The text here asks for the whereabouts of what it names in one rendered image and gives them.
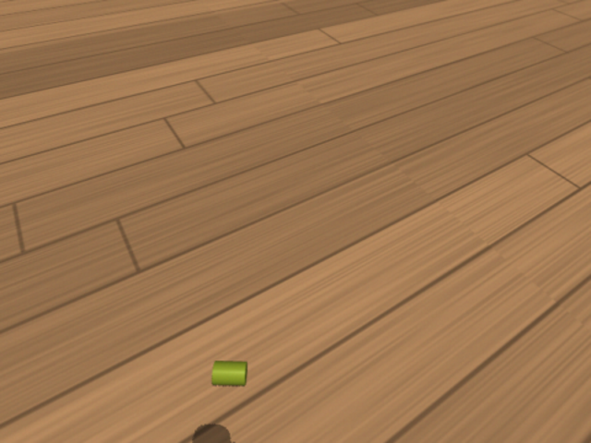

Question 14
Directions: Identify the can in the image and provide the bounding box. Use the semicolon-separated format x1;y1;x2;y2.
212;361;247;386

